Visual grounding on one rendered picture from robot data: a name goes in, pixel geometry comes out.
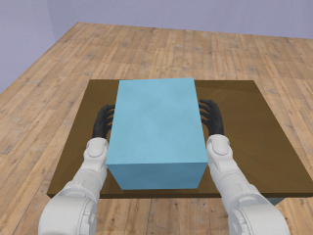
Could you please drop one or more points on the left robot upper arm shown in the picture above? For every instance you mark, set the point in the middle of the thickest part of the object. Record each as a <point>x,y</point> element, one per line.
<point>68,215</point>

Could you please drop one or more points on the right robot upper arm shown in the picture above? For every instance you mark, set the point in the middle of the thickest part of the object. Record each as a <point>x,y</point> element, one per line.
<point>257,219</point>

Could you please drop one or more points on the right robot hand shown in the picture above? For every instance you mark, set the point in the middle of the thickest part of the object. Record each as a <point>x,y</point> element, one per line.
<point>214,122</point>

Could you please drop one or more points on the robot right forearm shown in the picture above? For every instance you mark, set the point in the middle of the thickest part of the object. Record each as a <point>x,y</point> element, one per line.
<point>228,178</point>

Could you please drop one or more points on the left robot hand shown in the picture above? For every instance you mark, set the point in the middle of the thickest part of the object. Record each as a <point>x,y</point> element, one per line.
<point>101,127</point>

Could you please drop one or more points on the carton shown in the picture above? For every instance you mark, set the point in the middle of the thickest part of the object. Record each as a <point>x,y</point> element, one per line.
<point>157,139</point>

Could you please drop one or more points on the robot left forearm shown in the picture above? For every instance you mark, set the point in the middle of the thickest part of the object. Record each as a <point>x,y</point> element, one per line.
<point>90,178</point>

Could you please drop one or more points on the table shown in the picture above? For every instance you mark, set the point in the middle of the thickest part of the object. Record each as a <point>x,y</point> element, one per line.
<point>261,148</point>

